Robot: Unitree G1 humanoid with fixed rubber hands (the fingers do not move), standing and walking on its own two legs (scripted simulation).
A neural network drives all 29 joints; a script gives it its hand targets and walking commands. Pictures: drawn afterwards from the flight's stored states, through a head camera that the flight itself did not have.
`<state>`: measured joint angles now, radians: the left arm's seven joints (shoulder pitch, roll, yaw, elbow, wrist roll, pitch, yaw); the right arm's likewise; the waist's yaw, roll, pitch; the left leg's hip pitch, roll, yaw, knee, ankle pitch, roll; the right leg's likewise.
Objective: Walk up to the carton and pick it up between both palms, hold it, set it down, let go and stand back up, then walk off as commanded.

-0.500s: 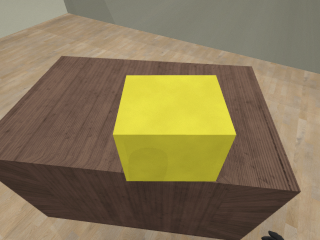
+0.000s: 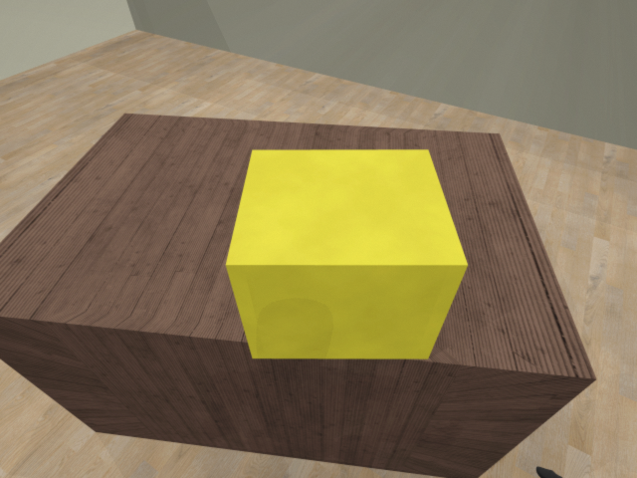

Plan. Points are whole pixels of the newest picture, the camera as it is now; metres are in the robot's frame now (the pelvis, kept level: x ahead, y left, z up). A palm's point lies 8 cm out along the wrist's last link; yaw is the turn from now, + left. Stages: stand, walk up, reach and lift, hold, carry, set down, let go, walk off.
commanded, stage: walk off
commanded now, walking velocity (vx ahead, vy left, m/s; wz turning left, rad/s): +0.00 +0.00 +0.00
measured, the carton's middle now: (340, 254) +0.45 -0.01 +0.01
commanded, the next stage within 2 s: stand in 1.74 s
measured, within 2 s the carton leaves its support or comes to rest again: neither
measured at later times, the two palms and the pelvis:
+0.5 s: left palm out of the picture +0.01 +0.31 -0.14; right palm out of the picture +0.00 -0.29 -0.10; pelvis -0.07 +0.03 -0.01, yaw +0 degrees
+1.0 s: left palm out of the picture -0.12 +0.30 -0.13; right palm out of the picture -0.14 -0.31 -0.13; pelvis -0.21 +0.01 -0.02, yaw +0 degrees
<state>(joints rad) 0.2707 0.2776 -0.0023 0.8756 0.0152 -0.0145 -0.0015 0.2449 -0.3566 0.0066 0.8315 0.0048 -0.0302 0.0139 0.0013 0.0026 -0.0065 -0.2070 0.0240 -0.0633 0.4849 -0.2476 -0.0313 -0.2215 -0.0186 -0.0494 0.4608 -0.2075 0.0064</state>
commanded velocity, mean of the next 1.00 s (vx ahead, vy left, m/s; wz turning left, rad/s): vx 0.00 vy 0.00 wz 0.00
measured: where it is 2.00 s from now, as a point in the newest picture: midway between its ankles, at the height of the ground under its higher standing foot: outside the picture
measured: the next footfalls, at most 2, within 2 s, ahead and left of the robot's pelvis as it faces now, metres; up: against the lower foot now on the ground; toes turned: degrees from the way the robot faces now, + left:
right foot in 0.66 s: -0.07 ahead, -0.09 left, +0.00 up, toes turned -2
left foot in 1.08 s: -0.16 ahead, +0.12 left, +0.00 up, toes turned -6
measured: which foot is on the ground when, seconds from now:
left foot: down 0.00-0.66, up 0.68-1.00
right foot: down 0.00-0.34, up 0.36-0.64, down 0.66-1.00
